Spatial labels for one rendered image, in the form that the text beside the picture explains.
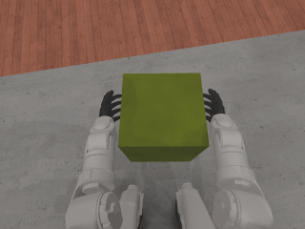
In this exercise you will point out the carton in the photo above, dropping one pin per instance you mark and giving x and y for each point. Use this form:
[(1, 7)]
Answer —
[(162, 117)]

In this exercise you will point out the robot left thigh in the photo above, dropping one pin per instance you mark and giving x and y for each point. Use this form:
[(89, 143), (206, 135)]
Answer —
[(131, 205)]

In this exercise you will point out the robot left hand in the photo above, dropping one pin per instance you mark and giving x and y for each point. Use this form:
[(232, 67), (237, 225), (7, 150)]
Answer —
[(107, 105)]

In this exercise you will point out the right robot upper arm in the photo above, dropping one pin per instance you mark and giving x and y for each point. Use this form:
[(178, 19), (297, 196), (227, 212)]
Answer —
[(236, 209)]

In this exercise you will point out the left robot upper arm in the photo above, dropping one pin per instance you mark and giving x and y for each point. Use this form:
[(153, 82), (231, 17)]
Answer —
[(100, 210)]

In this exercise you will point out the robot right forearm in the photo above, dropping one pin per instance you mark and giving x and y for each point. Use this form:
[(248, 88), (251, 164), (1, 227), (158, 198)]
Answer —
[(231, 160)]

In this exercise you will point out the robot left forearm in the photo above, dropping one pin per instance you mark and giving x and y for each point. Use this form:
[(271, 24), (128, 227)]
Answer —
[(98, 164)]

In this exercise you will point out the robot right hand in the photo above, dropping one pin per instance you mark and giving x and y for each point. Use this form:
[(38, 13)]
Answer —
[(216, 105)]

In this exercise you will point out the robot right shin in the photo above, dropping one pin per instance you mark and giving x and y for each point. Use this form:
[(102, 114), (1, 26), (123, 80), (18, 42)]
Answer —
[(185, 185)]

